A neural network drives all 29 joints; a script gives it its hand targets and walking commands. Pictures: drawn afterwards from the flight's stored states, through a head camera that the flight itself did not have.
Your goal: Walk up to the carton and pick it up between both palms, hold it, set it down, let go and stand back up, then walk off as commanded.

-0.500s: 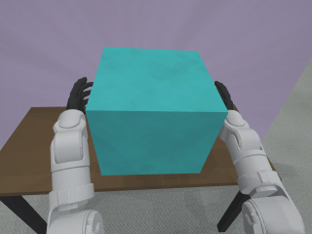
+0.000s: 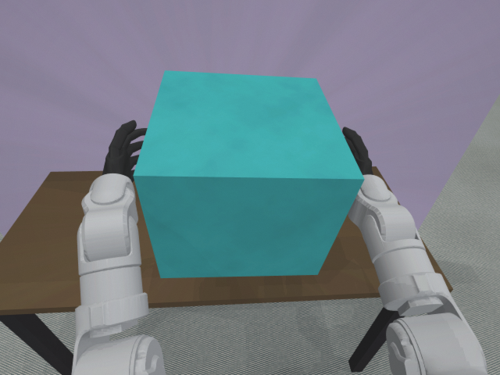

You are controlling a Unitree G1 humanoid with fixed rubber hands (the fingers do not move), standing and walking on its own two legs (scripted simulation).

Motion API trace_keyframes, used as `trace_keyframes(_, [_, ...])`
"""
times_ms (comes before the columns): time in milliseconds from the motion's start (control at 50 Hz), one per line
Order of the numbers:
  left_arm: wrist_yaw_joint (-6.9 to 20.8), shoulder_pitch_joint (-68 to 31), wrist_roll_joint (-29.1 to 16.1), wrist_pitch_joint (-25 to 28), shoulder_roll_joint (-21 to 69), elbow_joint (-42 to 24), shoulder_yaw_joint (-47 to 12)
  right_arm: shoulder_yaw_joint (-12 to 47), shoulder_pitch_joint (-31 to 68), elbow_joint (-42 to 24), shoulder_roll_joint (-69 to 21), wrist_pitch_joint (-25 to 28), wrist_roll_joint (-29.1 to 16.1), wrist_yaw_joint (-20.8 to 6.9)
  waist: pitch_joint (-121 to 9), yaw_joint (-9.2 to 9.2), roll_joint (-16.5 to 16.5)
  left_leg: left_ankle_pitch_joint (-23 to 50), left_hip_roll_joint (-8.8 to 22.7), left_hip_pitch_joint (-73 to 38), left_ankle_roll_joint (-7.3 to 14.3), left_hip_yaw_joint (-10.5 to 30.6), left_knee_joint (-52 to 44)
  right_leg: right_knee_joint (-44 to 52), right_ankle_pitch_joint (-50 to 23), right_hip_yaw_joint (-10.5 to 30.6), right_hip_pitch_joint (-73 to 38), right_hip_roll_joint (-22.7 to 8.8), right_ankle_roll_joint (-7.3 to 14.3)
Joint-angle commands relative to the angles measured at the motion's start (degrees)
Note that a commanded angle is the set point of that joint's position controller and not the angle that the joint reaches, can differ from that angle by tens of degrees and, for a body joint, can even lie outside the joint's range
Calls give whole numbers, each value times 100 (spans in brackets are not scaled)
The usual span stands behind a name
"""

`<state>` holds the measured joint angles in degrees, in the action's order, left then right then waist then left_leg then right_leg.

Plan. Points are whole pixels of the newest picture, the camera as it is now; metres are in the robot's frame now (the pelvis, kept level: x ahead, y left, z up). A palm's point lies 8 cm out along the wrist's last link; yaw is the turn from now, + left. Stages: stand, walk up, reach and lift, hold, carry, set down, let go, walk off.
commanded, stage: hold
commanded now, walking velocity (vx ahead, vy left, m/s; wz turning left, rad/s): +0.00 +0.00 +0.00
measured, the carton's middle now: (242, 173) +0.42 +0.00 +0.15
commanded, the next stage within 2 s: none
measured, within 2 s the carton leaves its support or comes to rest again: neither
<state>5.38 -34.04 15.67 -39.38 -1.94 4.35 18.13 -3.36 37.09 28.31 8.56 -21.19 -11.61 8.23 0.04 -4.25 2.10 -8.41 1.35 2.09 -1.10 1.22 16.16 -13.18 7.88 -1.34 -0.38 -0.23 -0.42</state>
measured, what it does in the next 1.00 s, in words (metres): stands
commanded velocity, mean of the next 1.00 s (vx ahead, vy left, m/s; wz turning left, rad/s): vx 0.00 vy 0.00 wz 0.00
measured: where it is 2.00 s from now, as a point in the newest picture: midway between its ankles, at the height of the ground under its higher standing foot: outside the picture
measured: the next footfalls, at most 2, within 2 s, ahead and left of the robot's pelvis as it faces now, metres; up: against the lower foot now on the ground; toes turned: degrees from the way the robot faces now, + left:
none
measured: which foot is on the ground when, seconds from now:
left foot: down 0.00-1.00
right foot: down 0.00-1.00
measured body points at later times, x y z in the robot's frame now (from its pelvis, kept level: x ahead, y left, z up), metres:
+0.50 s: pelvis +0.00 +0.00 +0.00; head -0.04 +0.02 +0.45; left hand +0.38 +0.18 +0.20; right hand +0.38 -0.19 +0.18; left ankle +0.01 +0.13 -0.75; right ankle +0.00 -0.12 -0.75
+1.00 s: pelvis +0.00 +0.00 +0.00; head -0.04 +0.02 +0.45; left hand +0.38 +0.17 +0.21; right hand +0.37 -0.19 +0.18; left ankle +0.01 +0.13 -0.75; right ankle +0.00 -0.12 -0.75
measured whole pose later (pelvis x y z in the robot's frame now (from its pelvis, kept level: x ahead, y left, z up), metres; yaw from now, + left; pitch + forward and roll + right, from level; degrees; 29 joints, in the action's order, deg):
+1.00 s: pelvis +0.00 +0.00 +0.00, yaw -1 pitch -5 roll -1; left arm 5.2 -35.2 16.6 -40.0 -1.5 5.7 18.0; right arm -4.1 38.0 29.9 9.0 -21.6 -11.6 7.5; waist -0.4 -4.1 2.3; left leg -8.2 1.3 2.4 -0.9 0.6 16.1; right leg -13.3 7.5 -0.7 0.3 -0.2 -0.5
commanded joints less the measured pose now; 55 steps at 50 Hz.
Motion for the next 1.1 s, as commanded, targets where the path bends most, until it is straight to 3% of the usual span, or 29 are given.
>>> trace_keyframes(0, [815,-2665,-751,147,2602,-412,-2301,1992,3606,-1719,-2649,239,-569,-756,-1871,2,-189,1599,-406,-791,7,-272,92,-21,-1354,-203,-288,390,-114])
trace_keyframes(60, [839,-2841,-670,85,2605,-295,-2219,1815,3663,-1516,-2647,214,-474,-810,-1588,-4,-208,1113,-372,-617,39,-324,-64,94,-681,-206,-116,369,-30])
trace_keyframes(120, [784,-3059,-809,175,2693,-418,-2409,1796,3939,-1790,-2701,331,-513,-849,-1886,-39,-301,1171,-367,-630,-15,-323,-6,66,-753,-213,-57,382,7])
trace_keyframes(140, [742,-3066,-937,214,2768,-537,-2555,1786,3879,-1744,-2644,339,-513,-868,-2009,-131,-367,1279,-337,-751,-54,-254,13,49,-809,-216,1,391,3])
trace_keyframes(220, [710,-2816,-754,155,2702,-309,-2316,1916,3757,-1503,-2671,301,-484,-897,-1905,59,-259,1242,-367,-699,10,-290,-36,81,-721,-230,-111,397,-12])
trace_keyframes(260, [738,-2924,-811,159,2715,-109,-2320,1743,3922,-1521,-2631,334,-406,-888,-1878,-28,-196,1024,-377,-614,47,-302,-53,100,-655,-218,-45,338,-28])
trace_keyframes(300, [739,-2977,-770,189,2701,-243,-2256,1898,3933,-1619,-2744,360,-491,-892,-1933,124,-148,1113,-386,-620,77,-376,-44,78,-695,-217,-128,366,-45])
trace_keyframes(340, [746,-2971,-818,184,2633,-171,-2273,1783,3896,-1535,-2692,357,-432,-867,-2018,-4,-209,1171,-414,-650,57,-322,-2,69,-902,-185,-126,334,-58])
trace_keyframes(360, [747,-2910,-709,169,2615,-27,-2155,1826,3944,-1469,-2717,356,-429,-871,-1874,70,-146,1027,-423,-599,91,-341,-46,91,-812,-193,-133,334,-82])
trace_keyframes(480, [787,-3025,-733,212,2620,-128,-2137,1856,3940,-1413,-2811,348,-418,-835,-1862,92,-109,1018,-451,-528,105,-357,-55,59,-888,-181,-236,310,-120])
trace_keyframes(540, [800,-2908,-797,229,2726,-222,-2279,1864,3894,-1624,-2793,386,-493,-788,-1997,-24,-197,1394,-424,-686,42,-316,29,9,-1197,-200,-217,343,-95])
trace_keyframes(580, [758,-2867,-797,237,2683,-357,-2317,2005,3794,-1668,-2790,365,-570,-779,-2131,28,-257,1607,-426,-864,19,-300,131,4,-1388,-183,-266,356,-115])
trace_keyframes(640, [780,-2994,-816,214,2626,-339,-2345,1829,3703,-1441,-2700,319,-453,-804,-1935,-91,-267,1305,-421,-706,14,-299,38,19,-1075,-224,-198,352,-76])
trace_keyframes(720, [758,-3045,-814,224,2641,-403,-2379,1793,3872,-1571,-2676,318,-499,-832,-1905,-63,-335,1370,-377,-736,-18,-286,30,43,-895,-213,-109,376,-29])
trace_keyframes(740, [781,-2832,-849,178,2702,-278,-2448,1771,3714,-1512,-2641,298,-460,-830,-1854,-183,-252,1384,-360,-745,-21,-253,48,60,-961,-189,-133,396,-15])
trace_keyframes(760, [766,-2866,-790,181,2658,-434,-2386,1857,3806,-1718,-2674,315,-510,-846,-1992,0,-240,1525,-354,-746,-10,-285,82,22,-1033,-202,-200,396,-28])
trace_keyframes(800, [750,-2902,-851,191,2717,-333,-2407,1820,3851,-1723,-2629,303,-489,-847,-1871,-96,-166,1404,-343,-724,-30,-270,47,50,-918,-207,-166,408,-15])
trace_keyframes(820, [764,-3009,-837,179,2697,-280,-2404,1716,3827,-1593,-2568,313,-455,-851,-1843,-128,-298,1272,-358,-699,-38,-282,18,72,-812,-210,-71,376,-5])
trace_keyframes(840, [782,-2956,-743,173,2647,-155,-2262,1793,3868,-1610,-2664,300,-463,-861,-1725,-7,-213,1107,-382,-585,38,-319,-38,106,-724,-190,-128,353,-26])
trace_keyframes(880, [758,-2998,-757,160,2613,-239,-2283,1768,3898,-1588,-2633,298,-444,-903,-1845,5,-220,1090,-341,-648,33,-305,-52,93,-661,-206,-68,378,8])
trace_keyframes(900, [732,-3051,-768,178,2731,-294,-2345,1775,3874,-1521,-2659,314,-476,-906,-1972,-39,-373,1216,-349,-696,-31,-296,-15,56,-696,-224,-59,404,21])
trace_keyframes(940, [713,-2906,-752,184,2677,-301,-2292,1931,3899,-1624,-2705,339,-550,-907,-1973,96,-237,1326,-372,-705,12,-319,-1,71,-804,-208,-169,392,-16])
trace_keyframes(960, [713,-2947,-749,167,2720,-260,-2325,1873,3919,-1530,-2710,329,-531,-903,-1883,62,-317,1268,-371,-669,-13,-309,-15,60,-755,-208,-72,401,-5])
trace_keyframes(1020, [740,-2941,-777,180,2616,-134,-2185,1801,3820,-1490,-2725,292,-438,-885,-1883,49,-90,1047,-426,-543,90,-340,-38,104,-807,-178,-153,340,-70])
trace_keyframes(1080, [751,-3071,-767,202,2623,-155,-2218,1766,3882,-1357,-2724,304,-435,-898,-1811,20,-206,996,-405,-541,73,-313,-75,51,-789,-194,-109,336,-71])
